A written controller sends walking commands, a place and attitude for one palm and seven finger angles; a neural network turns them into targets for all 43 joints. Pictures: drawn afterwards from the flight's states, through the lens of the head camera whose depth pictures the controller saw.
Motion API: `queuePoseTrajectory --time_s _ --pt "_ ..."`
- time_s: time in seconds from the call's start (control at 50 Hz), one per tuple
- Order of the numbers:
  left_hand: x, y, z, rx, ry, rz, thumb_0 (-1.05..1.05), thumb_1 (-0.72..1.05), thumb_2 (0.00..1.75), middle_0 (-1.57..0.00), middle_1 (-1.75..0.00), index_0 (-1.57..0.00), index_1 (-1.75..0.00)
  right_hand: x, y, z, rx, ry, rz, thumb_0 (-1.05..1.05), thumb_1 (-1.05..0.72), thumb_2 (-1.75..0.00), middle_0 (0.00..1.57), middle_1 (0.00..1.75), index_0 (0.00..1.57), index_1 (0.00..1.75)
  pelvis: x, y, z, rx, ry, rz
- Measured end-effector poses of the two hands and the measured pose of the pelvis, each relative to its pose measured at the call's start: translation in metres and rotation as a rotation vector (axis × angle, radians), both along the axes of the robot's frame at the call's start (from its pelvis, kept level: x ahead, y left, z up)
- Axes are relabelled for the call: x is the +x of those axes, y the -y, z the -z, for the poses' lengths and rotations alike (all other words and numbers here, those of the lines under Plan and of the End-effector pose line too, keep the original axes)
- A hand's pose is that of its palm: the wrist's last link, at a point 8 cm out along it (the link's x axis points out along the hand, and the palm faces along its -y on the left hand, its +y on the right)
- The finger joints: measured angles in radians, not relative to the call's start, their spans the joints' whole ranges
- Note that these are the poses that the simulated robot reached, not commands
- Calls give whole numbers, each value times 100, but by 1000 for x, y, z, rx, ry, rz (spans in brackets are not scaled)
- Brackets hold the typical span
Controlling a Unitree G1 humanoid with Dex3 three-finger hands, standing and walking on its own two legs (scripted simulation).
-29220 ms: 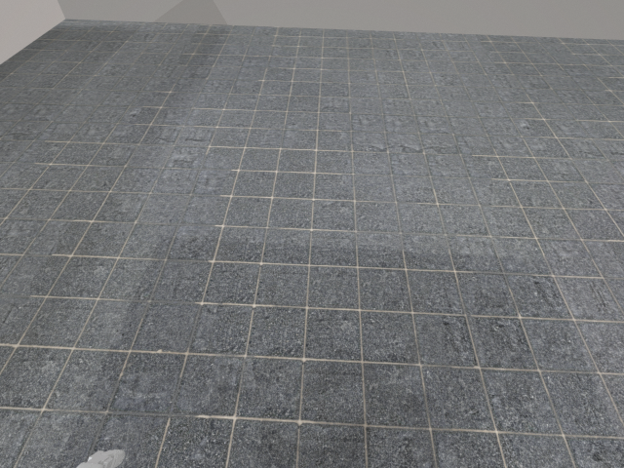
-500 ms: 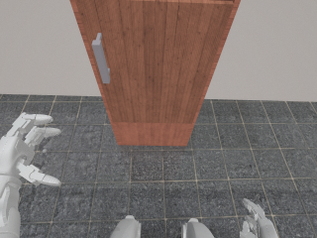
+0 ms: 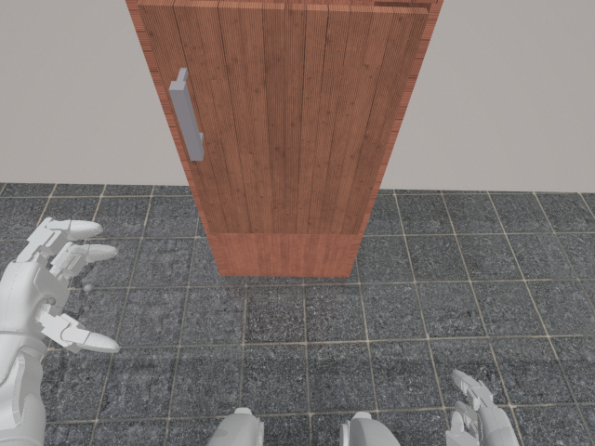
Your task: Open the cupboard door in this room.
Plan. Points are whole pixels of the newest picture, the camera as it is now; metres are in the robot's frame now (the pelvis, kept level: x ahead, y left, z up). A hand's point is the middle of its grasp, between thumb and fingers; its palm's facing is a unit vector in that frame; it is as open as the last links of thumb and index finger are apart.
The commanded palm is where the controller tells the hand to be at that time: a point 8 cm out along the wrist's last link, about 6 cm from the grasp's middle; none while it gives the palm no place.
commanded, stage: move the hooked fingers beside the handle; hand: left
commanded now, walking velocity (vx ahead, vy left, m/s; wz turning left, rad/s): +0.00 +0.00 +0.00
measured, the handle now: (190, 116) +0.62 +0.22 +0.04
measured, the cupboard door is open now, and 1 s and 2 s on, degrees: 0 0 0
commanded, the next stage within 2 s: none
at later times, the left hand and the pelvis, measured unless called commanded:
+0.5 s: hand (109, 232) +0.37 +0.27 +0.05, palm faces +0.05 -1.00 -0.03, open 14.0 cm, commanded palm +0.35 +0.32 +0.05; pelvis -0.01 +0.00 -0.01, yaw -1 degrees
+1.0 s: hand (134, 180) +0.46 +0.27 +0.05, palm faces +0.06 -1.00 -0.03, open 14.0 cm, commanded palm +0.44 +0.32 +0.04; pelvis -0.01 +0.01 -0.02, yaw -2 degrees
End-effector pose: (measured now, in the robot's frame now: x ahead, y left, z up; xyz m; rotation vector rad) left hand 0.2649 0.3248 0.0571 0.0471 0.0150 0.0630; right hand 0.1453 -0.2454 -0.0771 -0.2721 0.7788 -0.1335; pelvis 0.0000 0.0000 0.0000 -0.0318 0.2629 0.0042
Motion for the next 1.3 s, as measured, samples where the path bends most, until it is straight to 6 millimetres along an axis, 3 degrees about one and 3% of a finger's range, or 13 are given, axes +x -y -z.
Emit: queuePoseTrajectory --time_s 0.12,0.26,0.74,0.92,1.3 --pt "3 -1 1 -3 7 -1 -1 -50 30 -30 -120 -30 -120 2 0 1 -7 5 -11 1 -90 -90 20 30 21 30 -2 0 2 -1 0 -4" --pt "31 -3 2 -12 21 8 -1 -50 30 -30 -120 -30 -120 -7 5 8 -31 -30 1 1 -90 -90 20 30 21 30 -7 0 6 -5 -11 -5" --pt "126 -2 5 -17 11 23 -1 -50 30 -30 -120 -30 -120 -93 19 27 -59 -323 140 0 -90 -90 20 30 21 30 -7 -7 12 -9 -85 23" --pt "161 3 9 -25 -8 13 -1 -50 30 -30 -120 -30 -120 -111 16 31 -60 -402 168 0 -90 -90 20 30 21 30 -7 -9 15 -11 -113 29" --pt "216 -6 8 -27 -11 17 -1 -50 30 -30 -120 -30 -120 -148 15 36 -91 -569 212 0 -90 -90 20 30 21 30 -8 -12 26 -34 -182 29"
